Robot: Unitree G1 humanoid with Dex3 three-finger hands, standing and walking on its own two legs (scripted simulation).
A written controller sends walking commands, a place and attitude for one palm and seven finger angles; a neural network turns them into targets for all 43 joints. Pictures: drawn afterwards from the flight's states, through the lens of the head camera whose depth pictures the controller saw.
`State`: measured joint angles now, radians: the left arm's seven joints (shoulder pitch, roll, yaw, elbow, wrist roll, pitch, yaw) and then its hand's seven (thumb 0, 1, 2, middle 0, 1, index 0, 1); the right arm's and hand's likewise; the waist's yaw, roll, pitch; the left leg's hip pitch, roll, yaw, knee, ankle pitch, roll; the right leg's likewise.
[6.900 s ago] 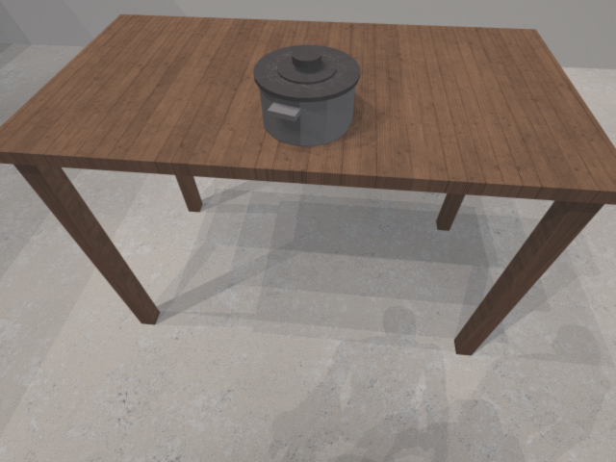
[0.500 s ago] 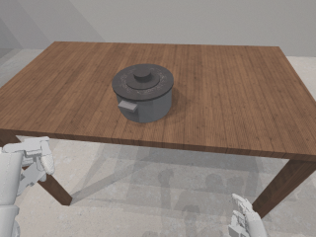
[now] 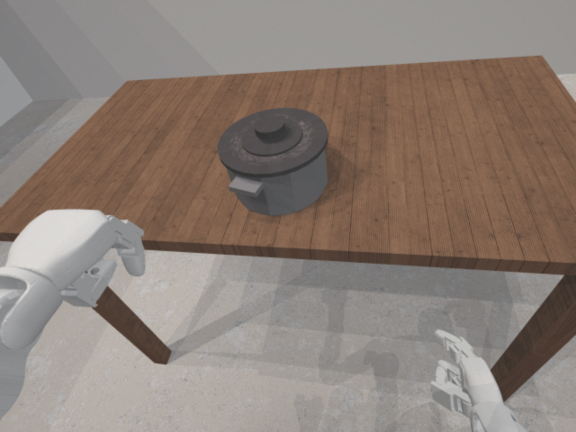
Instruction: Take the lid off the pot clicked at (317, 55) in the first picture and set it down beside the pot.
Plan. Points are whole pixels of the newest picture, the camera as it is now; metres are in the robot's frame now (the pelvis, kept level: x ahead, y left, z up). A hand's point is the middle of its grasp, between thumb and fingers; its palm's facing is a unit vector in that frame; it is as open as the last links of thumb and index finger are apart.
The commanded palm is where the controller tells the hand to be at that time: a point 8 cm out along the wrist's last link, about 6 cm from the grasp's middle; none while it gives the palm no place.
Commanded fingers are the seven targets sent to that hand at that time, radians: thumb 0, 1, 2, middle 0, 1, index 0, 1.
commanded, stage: reach forward and open the fingers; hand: left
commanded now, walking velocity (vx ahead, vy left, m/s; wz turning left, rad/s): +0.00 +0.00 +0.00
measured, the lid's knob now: (269, 127) +0.55 +0.11 +0.15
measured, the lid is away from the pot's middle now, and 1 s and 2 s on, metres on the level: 0.00 0.00 0.00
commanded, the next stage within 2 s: move the open hand above the knob in 0.54 s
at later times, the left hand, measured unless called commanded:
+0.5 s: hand (110, 223) +0.28 +0.23 +0.21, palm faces -0.06 +0.04 -1.00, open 9.8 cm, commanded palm +0.25 +0.23 +0.28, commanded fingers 0.00 -0.37 1.63 -0.86 -0.08 -0.86 -0.08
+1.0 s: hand (146, 179) +0.34 +0.21 +0.22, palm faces -0.11 +0.01 -0.99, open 10.0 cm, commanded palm +0.32 +0.21 +0.29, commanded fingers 0.00 -0.37 1.64 -0.86 -0.08 -0.86 -0.08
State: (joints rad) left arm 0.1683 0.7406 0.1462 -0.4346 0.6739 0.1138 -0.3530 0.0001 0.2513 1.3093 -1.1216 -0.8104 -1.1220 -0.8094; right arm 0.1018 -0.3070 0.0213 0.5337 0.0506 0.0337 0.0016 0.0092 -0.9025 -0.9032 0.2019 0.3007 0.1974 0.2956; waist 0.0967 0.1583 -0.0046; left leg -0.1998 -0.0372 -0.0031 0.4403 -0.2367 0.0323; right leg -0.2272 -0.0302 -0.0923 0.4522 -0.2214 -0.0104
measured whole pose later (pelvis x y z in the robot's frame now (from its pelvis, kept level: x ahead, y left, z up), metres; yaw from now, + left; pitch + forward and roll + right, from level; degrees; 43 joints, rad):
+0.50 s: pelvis -0.03 +0.00 +0.00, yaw -1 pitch -1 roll +1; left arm -0.21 0.75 0.08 -0.20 0.70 0.10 -0.45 0.00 -0.35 1.63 -0.88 -0.12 -0.88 -0.12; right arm 0.15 -0.31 0.03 0.54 0.07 0.02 0.00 0.01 -0.90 -0.90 0.20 0.30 0.20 0.30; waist 0.06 0.13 0.01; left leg -0.22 -0.04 0.02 0.45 -0.20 0.03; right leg -0.27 -0.03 -0.07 0.49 -0.20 -0.02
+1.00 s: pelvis -0.02 -0.01 +0.00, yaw -1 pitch +0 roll +1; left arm -0.52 0.70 -0.04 0.06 0.76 0.17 -0.51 0.00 -0.37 1.64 -0.87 -0.09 -0.87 -0.09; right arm 0.12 -0.32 0.04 0.55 0.08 0.05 0.01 0.01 -0.90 -0.90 0.20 0.30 0.20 0.30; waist 0.04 0.13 0.01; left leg -0.24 -0.04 0.01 0.46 -0.22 0.03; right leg -0.29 -0.03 -0.08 0.51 -0.22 -0.02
